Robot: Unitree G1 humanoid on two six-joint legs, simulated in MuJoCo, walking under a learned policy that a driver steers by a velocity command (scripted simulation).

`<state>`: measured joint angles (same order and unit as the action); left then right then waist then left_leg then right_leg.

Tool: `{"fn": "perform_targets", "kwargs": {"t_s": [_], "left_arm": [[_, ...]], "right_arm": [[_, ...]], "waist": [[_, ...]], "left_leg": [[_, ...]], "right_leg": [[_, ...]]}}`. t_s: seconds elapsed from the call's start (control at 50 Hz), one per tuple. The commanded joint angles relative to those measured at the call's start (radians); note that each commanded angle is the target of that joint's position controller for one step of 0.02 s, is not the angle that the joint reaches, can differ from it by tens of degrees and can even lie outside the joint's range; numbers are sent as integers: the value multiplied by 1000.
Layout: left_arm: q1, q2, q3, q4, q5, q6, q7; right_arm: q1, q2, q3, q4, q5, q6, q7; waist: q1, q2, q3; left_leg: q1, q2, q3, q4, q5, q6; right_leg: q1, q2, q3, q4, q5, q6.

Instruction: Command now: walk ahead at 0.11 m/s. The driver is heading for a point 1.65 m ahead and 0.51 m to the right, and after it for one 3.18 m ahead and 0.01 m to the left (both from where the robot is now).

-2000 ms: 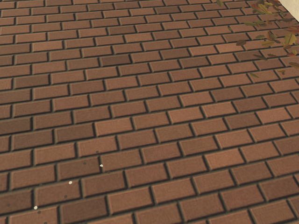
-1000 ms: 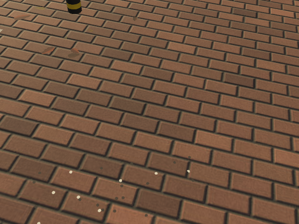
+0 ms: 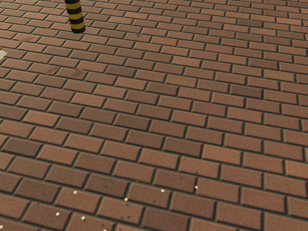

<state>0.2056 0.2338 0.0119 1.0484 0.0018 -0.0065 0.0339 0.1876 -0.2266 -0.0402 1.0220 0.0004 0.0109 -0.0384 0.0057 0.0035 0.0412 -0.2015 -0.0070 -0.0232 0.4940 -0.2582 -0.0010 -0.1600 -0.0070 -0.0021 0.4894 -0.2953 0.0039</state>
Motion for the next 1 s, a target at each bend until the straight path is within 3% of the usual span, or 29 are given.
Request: {"fn": "perform_targets", "kwargs": {"t_s": [0.02,0.06,0.14,0.18,0.2,0.22,0.24,0.26,0.28,0.3,0.32,0.38,0.46,0.48,0.54,0.6,0.62,0.64,0.66,0.68,0.7,0.72,0.76,0.8,0.86,0.9,0.94,0.98,1.0], "left_arm": [[37,127,27,-20,-12,-3,9],[53,140,31,-32,-19,-17,9],[135,203,58,-17,-31,-55,-3],[61,192,55,-49,-34,-60,-11],[3,178,51,-73,-38,-58,-16],[-40,149,43,-97,-34,-61,-19],[-77,87,28,-133,-29,-75,-21],[-83,92,30,-162,-29,-96,-16],[-58,124,39,-153,-45,-106,-23],[-28,113,37,-138,-55,-112,-35],[-32,110,40,-136,-50,-117,-40],[-81,89,46,-153,-29,-110,-58],[-240,18,16,-225,-18,-96,-61],[-261,24,15,-235,-18,-93,-60],[-228,88,31,-241,-26,-79,-59],[11,167,72,-158,-5,-80,-52],[89,215,83,-140,9,-78,-46],[125,246,76,-132,37,-69,-45],[126,172,53,-126,24,-66,-57],[5,156,49,-145,-3,-66,-63],[-92,120,38,-166,-9,-66,-61],[-143,91,25,-171,-1,-68,-60],[-180,92,23,-160,21,-66,-58],[-168,101,25,-148,34,-63,-49],[-159,131,32,-148,19,-49,-30],[-176,131,32,-146,1,-35,-21],[-127,94,20,-120,0,-29,-20],[-83,110,30,-118,2,-20,-14],[-82,108,29,-114,7,-19,-9]], "right_arm": [[26,-112,-23,-13,11,-6,-5],[5,-104,-20,-26,14,-28,-2],[-42,-49,-8,-51,27,-90,29],[18,-43,-8,-32,34,-103,39],[104,-54,-15,6,36,-106,39],[201,-94,-30,46,30,-105,36],[342,-189,-58,85,29,-108,35],[416,-240,-64,91,18,-119,49],[343,-158,-37,73,6,-130,51],[294,-116,-25,51,5,-137,53],[260,-117,-21,39,7,-136,57],[269,-63,4,37,3,-111,51],[230,-125,6,12,-11,-87,16],[263,-146,2,22,-11,-85,12],[251,-161,-5,33,9,-88,8],[187,-152,-8,16,9,-78,8],[226,-134,-1,7,-10,-77,12],[406,-10,32,31,-23,-76,19],[441,-23,27,63,-1,-79,26],[368,-81,10,44,19,-73,28],[270,-94,5,21,21,-65,19],[218,-96,-2,12,15,-51,5],[222,-77,-6,7,3,-23,-11],[215,-53,-2,4,0,-13,-24],[165,-66,-3,-5,-6,5,-25],[164,-67,-6,6,-15,12,-15],[144,-72,-5,-1,-34,12,-10],[107,-150,-22,7,-16,0,-12],[85,-117,-16,7,-14,-14,-10]], "waist": [[-2,-23,19],[9,-41,103],[24,-175,116],[-33,-166,118],[-78,-142,106],[-111,-74,76],[-147,182,30],[-158,304,-4],[-103,151,28],[-73,105,39],[-55,67,46],[-48,83,42],[-55,75,85],[-64,98,67],[-16,138,30],[115,105,-110],[125,12,-199],[40,-238,-370],[40,-222,-471],[16,-148,-318],[3,-73,-193],[-13,-32,-126],[-54,-79,-92],[-61,-107,-102],[-49,-105,-137],[-70,-103,-98],[-68,-66,-28],[-7,81,49],[-5,105,43]], "left_leg": [[-36,-14,6,-41,-294,45],[-147,-3,-13,-17,-412,67],[-249,2,46,215,-168,65],[-124,10,53,97,-182,98],[41,-3,58,-24,-129,105],[191,30,-19,-73,-63,107],[345,192,-327,-211,-167,185],[430,369,-650,-307,-100,293],[423,386,-615,-283,-35,296],[412,346,-500,-275,22,265],[404,318,-409,-286,71,235],[333,237,-202,-318,321,181],[91,146,-21,-328,601,155],[74,146,-14,-324,624,153],[115,188,-24,-273,689,129],[175,150,-5,4,805,66],[54,96,15,202,556,29],[-183,-43,31,589,-208,-28],[-178,-69,-117,761,-425,-44],[-232,-20,-107,803,-392,-46],[-265,20,-66,778,-333,-46],[-242,51,-56,718,-279,-49],[-117,79,-46,557,-225,-47],[-60,69,-22,394,-236,-49],[13,65,-9,211,-100,-38],[104,46,20,97,39,-18],[116,73,-10,-13,45,19],[-93,87,-44,-98,-184,57],[-152,85,-48,-139,-215,49]], "right_leg": [[-106,-10,31,-96,-302,-58],[-153,-62,119,-134,-474,-105],[-73,-296,459,-302,-507,-241],[-146,-272,396,-277,-418,-216],[-225,-207,301,-225,-339,-174],[-308,-131,189,-86,-185,-124],[-467,11,-12,256,-61,-46],[-619,58,6,527,-233,-25],[-699,2,82,681,-234,-44],[-725,-34,94,726,-151,-67],[-749,-68,75,716,-72,-78],[-681,-108,16,601,59,-58],[-442,-30,-84,237,216,-1],[-370,-4,-99,178,259,3],[-248,10,-43,81,347,-34],[12,41,-36,-4,434,-99],[217,-81,70,40,773,-134],[487,-358,382,62,1088,-329],[433,-392,542,-48,1000,-392],[265,-355,443,-101,746,-355],[125,-303,354,-146,573,-304],[-9,-263,282,-187,496,-270],[-171,-200,193,-232,378,-228],[-208,-178,160,-245,340,-235],[-217,-186,191,-283,26,-232],[-303,-163,180,-305,-206,-188],[-351,-123,162,-304,-344,-108],[-234,-32,60,-228,-222,-53],[-145,-26,50,-173,-134,-50]]}}
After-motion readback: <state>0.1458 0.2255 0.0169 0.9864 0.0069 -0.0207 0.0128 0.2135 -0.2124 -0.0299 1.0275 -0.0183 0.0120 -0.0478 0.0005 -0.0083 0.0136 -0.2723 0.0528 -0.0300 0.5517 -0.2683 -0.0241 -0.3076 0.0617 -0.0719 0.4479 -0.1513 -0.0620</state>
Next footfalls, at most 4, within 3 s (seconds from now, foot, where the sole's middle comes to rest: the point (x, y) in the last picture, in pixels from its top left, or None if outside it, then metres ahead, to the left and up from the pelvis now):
0.62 right None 0.40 -0.11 -0.77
0.94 left None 0.33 0.13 -0.77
1.78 left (140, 179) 0.77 0.11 -0.77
2.36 right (192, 135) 1.03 -0.17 -0.77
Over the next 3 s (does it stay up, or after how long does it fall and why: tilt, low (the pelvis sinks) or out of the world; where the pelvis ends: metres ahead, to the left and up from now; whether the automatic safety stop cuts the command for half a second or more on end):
stays up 1.22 -0.13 0.00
